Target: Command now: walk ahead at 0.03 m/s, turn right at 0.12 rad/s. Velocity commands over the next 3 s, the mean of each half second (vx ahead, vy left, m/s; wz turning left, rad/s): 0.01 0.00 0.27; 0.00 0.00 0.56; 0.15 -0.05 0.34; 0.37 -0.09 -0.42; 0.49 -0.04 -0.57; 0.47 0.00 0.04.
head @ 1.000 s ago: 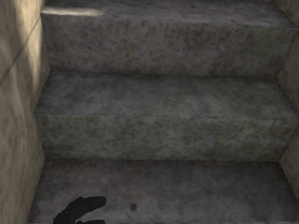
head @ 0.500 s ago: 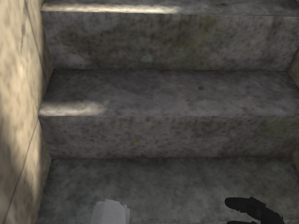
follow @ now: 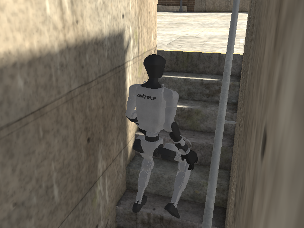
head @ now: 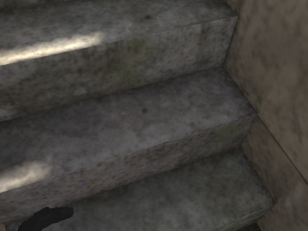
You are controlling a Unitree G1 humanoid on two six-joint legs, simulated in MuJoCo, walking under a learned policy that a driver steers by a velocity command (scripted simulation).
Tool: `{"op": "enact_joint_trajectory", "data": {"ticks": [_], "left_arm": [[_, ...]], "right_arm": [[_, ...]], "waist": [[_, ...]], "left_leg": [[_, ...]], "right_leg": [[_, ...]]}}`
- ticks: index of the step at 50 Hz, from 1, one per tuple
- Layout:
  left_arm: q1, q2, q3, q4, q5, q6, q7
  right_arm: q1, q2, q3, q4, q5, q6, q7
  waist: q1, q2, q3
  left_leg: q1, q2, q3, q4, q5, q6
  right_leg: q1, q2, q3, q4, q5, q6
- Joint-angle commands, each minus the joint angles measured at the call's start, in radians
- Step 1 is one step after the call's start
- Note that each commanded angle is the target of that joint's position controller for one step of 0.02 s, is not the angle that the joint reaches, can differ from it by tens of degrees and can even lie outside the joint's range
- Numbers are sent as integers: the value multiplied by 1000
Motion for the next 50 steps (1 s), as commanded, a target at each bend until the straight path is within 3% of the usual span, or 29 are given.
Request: {"op": "enact_joint_trajectory", "data": {"ticks": [1,4,7,9,10,12,13,15,17,19,23,27,28,30,32,33,34,35,36,37,38,39,40,41,42,45,48,49,50], "left_arm": [[8,-18,-15,-66,-26,-16,-17],[19,-31,-13,-36,-34,-15,-36],[47,-81,-33,34,20,-34,-23],[30,-88,-44,87,66,-51,-16],[-16,-12,-29,71,64,-61,-22],[-121,72,-26,36,82,-50,-42],[-175,67,-35,-9,95,-57,-57],[-300,54,-43,-94,41,-66,-56],[-262,26,-49,-122,21,-111,-16],[-255,2,-65,-162,53,-149,-14],[-163,48,-46,-194,47,-114,2],[-320,78,-27,-263,29,-90,-16],[-377,100,-15,-262,0,-94,-26],[-393,12,-40,-276,58,-63,-17],[-369,15,-48,-233,4,-62,-3],[-304,2,-48,-257,30,-19,10],[-70,49,-22,-207,30,8,30],[51,96,3,-151,34,42,29],[1,123,5,-71,72,70,-2],[-286,90,-19,-79,97,74,-32],[-452,160,-9,-113,99,25,-38],[-485,232,16,-99,45,-59,-64],[-554,188,4,-117,27,-90,-94],[-532,161,-1,-122,30,-111,-66],[-434,167,2,-103,32,-124,-28],[-255,194,9,-75,69,-100,57],[-252,121,-2,-53,18,-62,51],[-280,61,-21,-57,-28,-49,49],[-215,-21,-40,-64,-57,-26,50]], "right_arm": [[-50,-154,-40,-100,-5,-9,23],[-87,-171,-68,-111,-2,3,48],[58,-124,-64,-87,-19,22,58],[71,-83,-73,-47,-4,54,49],[105,-68,-83,-42,-13,56,60],[146,-45,-100,18,-37,51,49],[160,-51,-103,8,-10,49,28],[303,-77,-71,34,-67,63,-12],[282,-121,-78,15,-59,58,9],[282,-91,-80,21,-44,74,26],[236,-84,-82,-31,-31,62,45],[465,-81,-78,9,-32,67,58],[524,-70,-72,-1,-46,82,61],[290,-40,-55,-32,-15,97,49],[318,-45,-38,-54,-32,66,64],[223,-155,-75,-57,-3,29,89],[115,-168,-67,-103,-9,-2,73],[48,-154,-55,-120,11,-21,63],[100,-138,-53,-140,-4,4,56],[267,-116,-64,-110,-14,28,60],[362,-150,-82,-100,-37,39,57],[529,-181,-88,-59,-33,65,27],[663,-157,-79,-11,-43,81,19],[588,-183,-78,13,-28,71,58],[442,-143,-62,11,-44,59,72],[197,-101,-41,-44,-41,-12,110],[452,-67,-58,52,-15,27,113],[499,-53,-67,98,-42,51,107],[387,-111,-66,82,-66,50,115]], "waist": [[39,178,-178],[39,227,-229],[-5,130,-231],[-53,60,-173],[-109,-12,-216],[-135,-200,-255],[-153,-166,-297],[-244,-222,-270],[-211,-105,-280],[-173,-91,-235],[-103,-90,-169],[-245,-105,-229],[-296,-176,-252],[-170,-53,-59],[-183,29,-142],[-87,284,39],[28,571,-15],[79,578,-162],[-41,276,-250],[-240,-234,-192],[-345,-446,-282],[-444,-339,-438],[-480,-183,-444],[-422,-16,-331],[-318,30,-266],[-172,24,-263],[-235,-158,-277],[-240,-52,-197],[-127,219,-96]], "left_leg": [[202,190,-365,-368,459,234],[113,133,-368,-326,268,185],[138,8,-223,-175,466,70],[158,-118,-109,-83,686,48],[87,-209,-46,66,569,0],[-219,-420,-70,641,-147,-68],[-287,-422,-143,749,-175,-70],[-234,-290,-237,732,-102,-60],[-217,-199,-371,694,-85,-44],[-277,-197,-322,674,35,-87],[-378,-233,-269,636,-85,-110],[-256,-193,-233,602,-150,-106],[-227,-133,-256,613,-174,-104],[-373,-184,-361,240,49,-5],[-46,-233,-249,-166,299,122],[-58,-318,-309,-166,793,130],[20,-273,-415,-126,935,158],[103,-235,-448,60,1073,134],[-28,-287,-338,171,844,65],[-225,-432,-160,527,-190,-23],[-261,-385,-147,1067,-487,-82],[-174,-203,-242,1380,-329,-138],[-315,-198,-342,1383,-376,-114],[-325,-195,-303,1113,-70,-91],[-404,-179,-299,891,-40,-74],[-109,-137,-109,80,147,2],[287,-99,-114,-432,287,142],[319,-145,-116,-603,337,176],[307,-142,-192,-596,608,186]], "right_leg": [[10,-62,-56,-223,6,4],[241,-85,-61,-497,-93,-31],[406,-44,-110,-912,-269,-76],[510,10,-240,-1209,115,-52],[650,-41,-150,-1188,467,-77],[816,-169,-73,-1081,1078,-174],[819,-207,-56,-1039,998,-198],[715,-273,-4,-950,819,-264],[696,-354,99,-938,598,-293],[714,-337,56,-974,255,-280],[797,-282,-42,-1041,359,-260],[768,-278,-149,-1090,395,-218],[773,-333,-118,-1077,417,-215],[815,-142,-219,-1101,141,-157],[796,-20,-390,-1124,58,-107],[673,121,-435,-1242,-60,-71],[625,54,-312,-1354,-232,-43],[667,-30,-282,-1481,-57,-22],[852,-53,-397,-1611,306,-28],[902,-109,-392,-1539,663,-69],[858,-271,-348,-1291,1297,-194],[773,-520,-153,-1288,1131,-315],[846,-494,-119,-1235,982,-308],[838,-378,-223,-1281,744,-244],[942,-355,-196,-1245,656,-228],[976,-219,-361,-1233,650,-184],[875,-227,-347,-1112,518,-188],[809,-156,-330,-920,296,-124],[639,-99,-295,-674,-385,-75]]}}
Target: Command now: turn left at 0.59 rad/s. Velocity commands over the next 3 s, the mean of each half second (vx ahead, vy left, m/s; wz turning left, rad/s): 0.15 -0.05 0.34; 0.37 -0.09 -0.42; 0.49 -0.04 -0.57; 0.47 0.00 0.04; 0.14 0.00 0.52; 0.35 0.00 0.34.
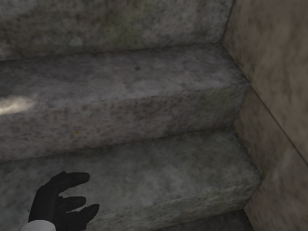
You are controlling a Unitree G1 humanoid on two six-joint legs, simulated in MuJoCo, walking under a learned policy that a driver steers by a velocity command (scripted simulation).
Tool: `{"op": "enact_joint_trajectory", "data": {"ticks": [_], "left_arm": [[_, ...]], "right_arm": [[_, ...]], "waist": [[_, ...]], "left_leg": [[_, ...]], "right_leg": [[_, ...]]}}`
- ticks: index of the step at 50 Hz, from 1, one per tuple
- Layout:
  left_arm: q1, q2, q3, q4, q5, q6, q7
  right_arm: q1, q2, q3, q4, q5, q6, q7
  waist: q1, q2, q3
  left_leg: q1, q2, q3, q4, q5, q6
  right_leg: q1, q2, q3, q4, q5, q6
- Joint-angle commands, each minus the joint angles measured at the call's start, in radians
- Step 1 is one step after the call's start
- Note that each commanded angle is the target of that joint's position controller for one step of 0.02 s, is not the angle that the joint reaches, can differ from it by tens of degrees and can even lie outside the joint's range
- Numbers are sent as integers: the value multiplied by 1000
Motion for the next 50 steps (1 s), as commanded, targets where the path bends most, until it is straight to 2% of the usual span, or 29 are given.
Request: {"op": "enact_joint_trajectory", "data": {"ticks": [1,2,4,6,8,11,15,17,19,21,22,23,24,25,27,28,29,30,31,32,33,34,35,36,37,39,46,48,50], "left_arm": [[53,-28,16,-100,-53,50,30],[154,11,34,-49,-44,74,42],[59,39,41,-74,-56,44,30],[12,98,72,-77,-23,26,33],[36,80,76,-58,16,14,23],[155,59,70,2,-33,26,20],[336,-8,47,111,-12,30,-10],[444,-6,30,158,84,33,-31],[315,-12,11,143,88,-9,-49],[266,29,42,133,-24,-34,-54],[241,125,90,71,-48,-42,-30],[416,253,111,72,-37,-28,5],[402,330,127,68,-67,-27,15],[379,262,119,25,-47,-20,4],[546,156,88,86,-24,26,-44],[647,130,72,162,-23,45,-79],[783,57,47,280,-2,62,-96],[715,-21,12,346,3,64,-116],[609,-21,14,341,-5,45,-128],[488,-41,-7,321,52,0,-115],[425,63,-4,266,84,-14,-96],[437,220,61,208,39,-34,-62],[481,274,77,189,1,-48,-26],[511,397,126,168,-29,-66,3],[424,292,99,127,-1,-56,21],[430,214,76,107,26,-53,25],[594,136,98,154,-27,-40,31],[372,170,104,89,0,-38,12],[214,208,112,10,-5,-55,-1]], "right_arm": [[21,-159,-37,-14,-2,9,5],[-58,-238,-54,-85,23,-8,-4],[-155,-203,-57,-59,-3,11,-59],[-288,-124,-35,-93,-34,-4,-78],[-302,-69,-6,-130,-11,-9,-94],[-325,-37,13,-163,22,-33,-93],[-436,12,44,-264,31,-2,-93],[-479,75,60,-323,30,3,-83],[-261,87,59,-273,36,12,-95],[-292,65,82,-309,44,-29,-94],[-258,-24,47,-257,10,-57,-82],[-232,-119,2,-242,4,-63,-69],[-162,-44,20,-233,26,-62,-69],[-197,-16,37,-222,36,-78,-73],[-366,-14,46,-243,14,-103,-86],[-558,-10,48,-312,-24,-99,-82],[-677,24,55,-346,-6,-83,-86],[-617,82,66,-316,32,-47,-90],[-479,115,70,-277,13,-38,-91],[-515,172,89,-308,19,-17,-52],[-573,231,112,-331,56,-22,-36],[-443,176,128,-325,108,-51,-8],[-385,174,134,-319,78,-71,14],[-440,165,150,-364,107,-37,-3],[-488,49,114,-294,94,-30,-17],[-603,34,109,-276,60,-24,-19],[-659,67,117,-272,-4,-134,-7],[-413,-6,68,-246,-2,-149,-13],[-53,-128,-8,-87,13,-126,-22]], "waist": [[216,375,47],[232,378,1],[222,281,127],[229,203,152],[225,124,99],[271,157,33],[317,257,-9],[281,46,25],[113,-289,-102],[73,-51,11],[44,357,-81],[86,524,-391],[50,395,-458],[98,211,-313],[236,114,-157],[302,115,-44],[376,44,107],[310,-120,173],[243,-321,57],[195,-280,16],[199,-163,-29],[176,-69,11],[183,-31,15],[213,-234,35],[260,-71,80],[328,56,108],[372,-97,150],[164,-92,-2],[-12,-49,-220]], "left_leg": [[86,4,-350,-237,811,196],[39,107,-605,-377,285,288],[-257,102,-625,-566,-517,234],[-364,82,-633,-465,-556,185],[-344,48,-523,-327,-474,213],[-305,19,-418,-250,-389,187],[-303,14,-334,-117,-398,150],[-257,-77,-144,87,-124,34],[88,-246,184,697,-23,-66],[239,-105,105,176,-144,42],[550,119,-305,-96,431,211],[525,284,-652,102,621,328],[318,183,-655,164,220,309],[141,150,-577,125,-24,266],[-113,155,-537,108,-338,182],[-357,101,-319,147,-217,102],[-503,36,-71,293,-109,30],[-574,-62,99,552,-278,-2],[-512,-113,177,952,-350,7],[-671,-159,203,1475,-413,-15],[-954,-128,60,1791,-476,-32],[-1021,-50,-24,1728,-329,-93],[-1168,28,-139,1675,-230,-121],[-1278,181,-212,1476,-148,-159],[-1181,164,-164,1356,-11,-189],[-976,149,-52,1196,109,-226],[-872,127,-35,640,-275,-117],[-336,32,12,223,-377,-55],[214,-24,70,-428,226,-15]], "right_leg": [[-274,175,177,706,-223,48],[-337,215,298,903,-240,85],[-296,160,343,854,-199,58],[-296,140,408,931,9,48],[-365,185,329,1035,212,66],[-319,145,323,809,267,34],[-251,95,263,281,251,-47],[-315,158,163,32,284,-110],[-420,95,240,-195,901,-209],[-580,135,228,-126,925,-109],[-705,229,311,330,149,39],[-508,175,494,702,66,113],[-382,143,564,773,17,111],[-412,166,521,711,41,75],[-344,93,487,423,21,-73],[-128,71,386,79,-18,-161],[4,95,190,-328,154,-213],[61,109,101,-555,421,-265],[84,95,65,-575,618,-285],[17,106,67,-334,630,-268],[126,-3,214,-98,631,-271],[6,-219,447,-243,486,-335],[133,-319,550,-269,240,-330],[158,-468,951,-460,-412,-366],[127,-322,878,-469,-386,-336],[27,-241,806,-479,-266,-365],[236,-106,604,-480,97,-315],[83,-9,454,-284,847,-250],[130,11,420,84,1375,-169]]}}
Over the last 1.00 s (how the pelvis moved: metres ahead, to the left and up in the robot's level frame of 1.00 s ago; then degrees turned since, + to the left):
-0.12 -0.09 -0.15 17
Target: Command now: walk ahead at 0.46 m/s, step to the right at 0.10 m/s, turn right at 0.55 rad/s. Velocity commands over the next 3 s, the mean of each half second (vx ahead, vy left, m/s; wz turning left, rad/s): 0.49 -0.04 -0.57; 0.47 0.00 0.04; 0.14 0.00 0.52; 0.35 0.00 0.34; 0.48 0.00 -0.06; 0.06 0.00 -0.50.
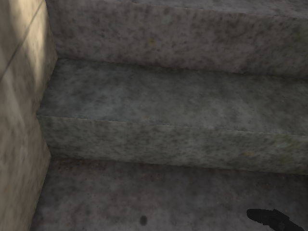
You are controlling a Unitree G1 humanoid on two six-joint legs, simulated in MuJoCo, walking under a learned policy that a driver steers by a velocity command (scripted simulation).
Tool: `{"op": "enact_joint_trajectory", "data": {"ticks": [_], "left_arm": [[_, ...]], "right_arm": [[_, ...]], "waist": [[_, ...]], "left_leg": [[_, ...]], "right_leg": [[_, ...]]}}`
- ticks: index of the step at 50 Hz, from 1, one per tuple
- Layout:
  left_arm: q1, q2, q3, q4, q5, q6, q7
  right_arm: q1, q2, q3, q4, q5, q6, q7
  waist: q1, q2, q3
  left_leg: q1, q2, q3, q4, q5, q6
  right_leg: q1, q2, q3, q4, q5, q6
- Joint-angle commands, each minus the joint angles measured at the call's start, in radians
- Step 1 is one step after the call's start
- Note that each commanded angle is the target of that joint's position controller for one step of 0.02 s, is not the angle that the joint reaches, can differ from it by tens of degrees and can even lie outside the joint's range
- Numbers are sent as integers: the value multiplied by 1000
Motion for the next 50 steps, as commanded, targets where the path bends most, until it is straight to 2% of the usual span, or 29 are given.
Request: {"op": "enact_joint_trajectory", "data": {"ticks": [1,2,3,4,6,9,11,13,16,18,19,20,21,24,27,30,32,33,34,36,37,38,39,40,41,43,46,49,50], "left_arm": [[-347,78,6,-217,-9,-42,-9],[-316,-125,-46,-239,-3,-60,-47],[-111,-196,-57,-178,-10,-91,-74],[-64,-84,-48,-162,-41,-98,-100],[-310,-134,-80,-287,-73,-89,-94],[-532,-207,-124,-439,-52,-25,-129],[-517,-134,-122,-529,-43,-23,-142],[-401,-87,-118,-477,-17,7,-106],[-172,81,-18,-393,26,54,-41],[-59,124,15,-340,18,78,-37],[-40,127,13,-270,9,78,-57],[-104,174,1,-238,74,52,-44],[-27,20,-60,-194,67,-3,-41],[-17,-50,-40,-39,0,-71,-92],[-224,-16,-41,-57,35,-63,-86],[-72,9,-38,41,18,-73,-66],[-47,11,-40,75,33,-61,-55],[-8,9,-40,97,20,-56,-39],[96,133,-20,95,-24,-43,-4],[68,289,31,96,13,-60,-19],[-17,278,46,85,-10,-65,-29],[-48,190,38,59,8,-80,-29],[-106,114,30,14,10,-86,-51],[-133,6,-5,18,12,-93,-71],[-94,-64,-29,-1,-25,-111,-110],[-176,-110,-38,-35,2,-103,-112],[-39,-54,-52,-101,-12,-55,-49],[-164,-9,-71,-192,11,-51,-23],[-125,-51,-70,-168,-17,-23,-11]], "right_arm": [[536,-228,-124,213,4,6,4],[516,-192,-91,318,-31,-2,36],[498,-211,-76,293,-100,-17,32],[497,-188,-82,257,-110,4,42],[443,-126,-88,293,-46,34,46],[268,-84,-47,345,2,46,-11],[78,-189,-54,288,23,46,-34],[-7,-279,-65,255,39,63,-63],[171,-530,-147,263,80,40,-60],[132,-479,-163,223,107,52,-23],[34,-322,-130,148,79,38,2],[-70,-163,-96,48,4,0,35],[-46,-69,-76,10,-1,-62,74],[8,107,38,-37,-6,-71,72],[-26,23,40,-66,25,9,55],[-89,73,61,-97,18,55,11],[-228,82,82,-200,-6,60,18],[-244,82,82,-198,-14,55,24],[-373,93,100,-249,-8,46,27],[-54,-45,28,-176,-34,44,38],[61,-90,2,-34,15,39,54],[167,-119,-19,69,20,36,62],[312,-201,-50,183,-7,42,67],[330,-174,-52,236,3,52,53],[323,-70,-39,227,5,45,52],[264,-42,-64,269,11,24,58],[64,18,-45,248,-20,31,50],[25,-89,-52,221,-50,53,8],[4,-136,-57,228,-33,35,0]], "waist": [[-293,64,-102],[-121,453,-21],[-40,523,-135],[-58,324,-321],[-92,279,-158],[11,251,174],[141,279,206],[222,154,47],[292,289,-234],[307,264,-253],[252,116,-170],[121,-313,-78],[101,-184,-34],[-34,-49,91],[-121,-6,162],[-66,102,180],[-94,18,69],[-94,27,-10],[-59,5,-155],[-201,-170,-300],[-175,-196,-306],[-154,-79,-320],[-170,318,-297],[-138,514,-259],[-113,308,-210],[-56,56,-16],[88,48,127],[105,-10,210],[150,76,184]], "left_leg": [[526,-25,17,-1016,754,69],[780,83,-76,-832,1638,37],[1005,241,-163,-354,2396,56],[1046,334,-207,-338,2085,110],[967,258,-156,-531,997,163],[498,239,-41,-899,644,101],[178,189,98,-1071,699,65],[86,130,259,-1142,1491,83],[446,264,194,-736,2772,269],[507,213,147,-366,2201,317],[306,88,82,-28,1268,299],[-163,-259,-33,761,297,183],[-331,-257,-219,1192,156,157],[-713,-185,-153,1293,21,148],[-550,-188,17,1300,57,88],[-711,-198,-31,1328,94,88],[-504,-173,132,933,157,63],[-358,-174,203,722,207,75],[-87,-242,278,426,-17,123],[-5,-262,176,267,-458,136],[-47,-309,202,105,-391,154],[95,-279,-11,-38,-201,205],[293,-174,-420,-259,83,339],[436,-1,-764,-508,284,496],[389,10,-678,-477,-2,422],[312,-3,-525,-501,-103,323],[162,64,-395,-563,67,216],[-176,-4,-201,-700,45,172],[-238,44,-218,-733,103,221]], "right_leg": [[37,-30,36,645,871,-43],[-502,139,-17,1116,-314,4],[-946,243,131,1728,-466,13],[-1079,215,147,1923,-417,28],[-1377,101,38,2082,-394,16],[-1370,23,7,2174,-331,-8],[-1096,-53,-30,1756,-242,25],[-575,-7,-243,1431,-221,-41],[-239,169,-277,1206,-452,-122],[-108,202,-111,601,-487,-144],[-63,171,117,320,-345,-217],[-134,-70,824,44,-99,-443],[-195,-112,846,32,188,-446],[-80,-37,415,97,191,-265],[-466,-39,266,-51,104,-209],[-388,-69,189,-57,58,-183],[-442,-54,85,-177,300,-151],[-400,-42,31,-167,514,-140],[-343,-81,-22,-251,1046,-131],[99,-184,-1,38,2036,-158],[255,-197,-89,141,2152,-177],[184,-191,-79,350,1993,-190],[-179,-13,-105,712,1381,-139],[-498,180,-33,1172,212,-27],[-615,141,93,1394,80,-48],[-847,93,37,1547,-12,-72],[-1027,77,87,1892,-225,-4],[-817,14,9,1475,107,43],[-728,52,-122,1588,166,61]]}}
Over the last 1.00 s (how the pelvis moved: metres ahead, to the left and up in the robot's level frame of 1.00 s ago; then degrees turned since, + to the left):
-0.14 0.01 -0.18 2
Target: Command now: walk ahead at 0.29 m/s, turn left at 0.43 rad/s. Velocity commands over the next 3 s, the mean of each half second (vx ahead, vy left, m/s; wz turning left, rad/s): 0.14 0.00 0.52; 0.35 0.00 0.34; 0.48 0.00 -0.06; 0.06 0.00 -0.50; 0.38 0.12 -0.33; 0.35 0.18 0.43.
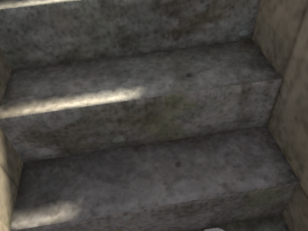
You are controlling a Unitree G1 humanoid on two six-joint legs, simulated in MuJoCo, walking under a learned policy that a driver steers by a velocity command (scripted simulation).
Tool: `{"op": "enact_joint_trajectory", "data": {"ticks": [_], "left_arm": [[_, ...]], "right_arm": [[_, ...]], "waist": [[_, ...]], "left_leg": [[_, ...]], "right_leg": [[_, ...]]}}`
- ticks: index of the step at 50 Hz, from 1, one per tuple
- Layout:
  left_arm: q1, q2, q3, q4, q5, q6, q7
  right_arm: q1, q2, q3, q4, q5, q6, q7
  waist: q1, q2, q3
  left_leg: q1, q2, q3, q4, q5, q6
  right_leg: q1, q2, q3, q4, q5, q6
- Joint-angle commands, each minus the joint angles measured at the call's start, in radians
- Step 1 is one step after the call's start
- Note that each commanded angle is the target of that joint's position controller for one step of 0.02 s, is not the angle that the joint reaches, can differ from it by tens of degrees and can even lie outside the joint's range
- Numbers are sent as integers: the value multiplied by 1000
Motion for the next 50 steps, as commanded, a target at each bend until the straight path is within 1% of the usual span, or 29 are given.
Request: {"op": "enact_joint_trajectory", "data": {"ticks": [1,3,4,6,7,8,10,11,12,13,14,16,19,22,24,27,31,33,35,37,39,42,43,44,45,46,47,48,50], "left_arm": [[73,30,4,-34,-16,37,48],[13,23,10,-66,6,17,96],[-1,29,6,-97,42,2,86],[-88,41,-17,-198,18,-23,31],[-95,72,-8,-220,42,-16,20],[55,131,15,-192,79,-6,20],[559,269,99,11,67,21,42],[620,276,106,79,71,28,60],[440,254,72,23,85,32,70],[279,159,39,-36,74,50,73],[78,134,26,-60,45,22,60],[-91,45,14,-83,59,-16,72],[-21,138,39,-73,43,-33,107],[247,145,79,-41,31,-58,145],[220,169,91,-54,27,-79,132],[132,209,96,-60,20,-78,101],[56,208,101,-50,22,-72,68],[46,223,108,-55,18,-52,72],[-13,197,100,-48,42,-35,65],[-76,195,95,-84,41,-20,47],[-172,236,107,-93,49,4,30],[-170,159,68,-131,4,14,18],[-265,64,41,-206,-23,18,2],[-281,-22,13,-205,-32,7,8],[-280,-43,-7,-207,-67,-10,5],[-299,-131,-26,-237,-55,-52,1],[-295,-135,-35,-217,-64,-108,-8],[-197,-89,-39,-207,-68,-122,-10],[-299,-91,-55,-283,-66,-111,-20]], "right_arm": [[-302,-135,-2,-166,6,-59,-28],[-151,-198,-22,-134,2,-91,-2],[-138,-219,-36,-133,7,-83,-9],[-39,-173,-31,-128,-4,-45,-51],[-148,-179,-29,-193,-20,-24,-49],[-408,-241,-41,-299,-22,-8,-60],[-549,-229,-46,-352,44,-5,-32],[-577,-120,-7,-370,61,8,-2],[-381,2,10,-405,110,-4,13],[-203,25,19,-404,103,-17,31],[-82,-22,-8,-403,91,23,30],[-151,-159,-34,-371,56,86,14],[-256,-181,-46,-475,64,98,-15],[-476,-187,-51,-555,25,81,-10],[-420,-225,-81,-543,49,60,8],[-447,-204,-92,-530,53,67,38],[-438,-158,-73,-539,81,76,33],[-433,-153,-66,-535,66,79,25],[-342,-112,-55,-490,88,70,12],[-365,-114,-44,-491,54,92,30],[-209,-116,-43,-429,62,90,38],[-108,-27,-21,-318,11,41,74],[-99,12,3,-262,-19,12,75],[-27,-17,-3,-194,-39,-15,63],[-8,-8,4,-168,-19,-29,71],[33,-43,13,-150,-45,-51,81],[218,-205,-47,-94,-70,-57,89],[293,-268,-68,-68,-52,-47,64],[181,-180,-38,-85,-35,-28,6]], "waist": [[164,28,168],[88,81,122],[80,147,94],[33,184,17],[86,142,-45],[220,119,-82],[419,124,-209],[407,-220,-201],[200,-456,-216],[42,-472,-173],[-125,-344,-153],[-102,21,-14],[-69,-93,20],[59,-42,-13],[13,-101,-69],[-34,-20,-83],[-56,-136,-7],[-44,-140,-63],[-67,-193,-65],[-45,-152,-66],[-115,-131,-143],[-135,12,25],[-119,94,66],[-116,229,116],[-111,277,176],[-67,250,151],[-109,224,47],[-119,240,-80],[-45,116,-121]], "left_leg": [[-405,243,-305,-488,409,137],[-33,322,-348,-448,729,136],[194,320,-327,-380,1016,98],[503,314,-292,-335,1359,57],[438,277,-232,-321,1583,24],[146,172,-115,-209,1758,-30],[-410,93,-167,225,1451,-75],[-471,-67,-106,742,404,-167],[-520,-131,-360,1187,165,-232],[-492,-75,-311,1144,187,-232],[-421,-65,-177,1070,232,-207],[-263,-75,-42,1077,497,-173],[-343,-28,-100,975,514,-143],[-610,-25,-144,987,486,-140],[-644,10,-158,996,466,-128],[-545,23,-60,1027,505,-114],[-581,98,-7,841,415,-146],[-509,117,12,743,393,-158],[-416,109,24,593,386,-132],[-392,119,34,497,395,-111],[-132,135,48,174,466,-44],[-209,124,152,-451,697,58],[-179,175,104,-666,829,95],[32,198,78,-716,1039,141],[88,212,33,-775,1143,179],[298,258,-78,-534,1477,175],[609,326,-250,-230,1923,218],[851,416,-319,-232,1802,279],[803,494,-400,-365,1276,247]], "right_leg": [[143,-3,-179,56,139,58],[-155,-17,-126,336,-172,59],[-297,-32,-87,325,-376,65],[-410,-85,-53,248,-568,71],[-252,-80,-146,77,-547,75],[206,-85,-193,-373,-408,49],[1147,-118,-103,-950,137,-52],[1232,-190,57,-1218,420,-122],[1094,-323,368,-1249,511,-194],[903,-241,239,-1232,358,-117],[717,-234,157,-1261,217,-82],[359,-220,43,-1181,88,-98],[402,-296,108,-1169,28,-123],[777,-311,133,-1200,192,-114],[883,-325,112,-1221,135,-109],[826,-340,55,-1292,86,-85],[850,-342,19,-1376,47,-134],[892,-361,0,-1365,116,-125],[850,-306,-61,-1310,104,-131],[830,-338,-37,-1305,69,-122],[725,-300,-149,-1256,-17,-68],[888,-155,-274,-788,-29,-24],[815,-64,-312,-446,9,-10],[476,29,-330,-90,-370,-28],[251,113,-298,252,-544,-36],[-92,219,-153,555,-576,-43],[-447,205,-102,703,-508,-17],[-631,130,-35,759,-497,26],[-707,22,44,678,-539,42]]}}
Over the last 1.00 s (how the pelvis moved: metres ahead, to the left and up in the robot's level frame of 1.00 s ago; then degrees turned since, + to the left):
0.35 -0.04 0.36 -8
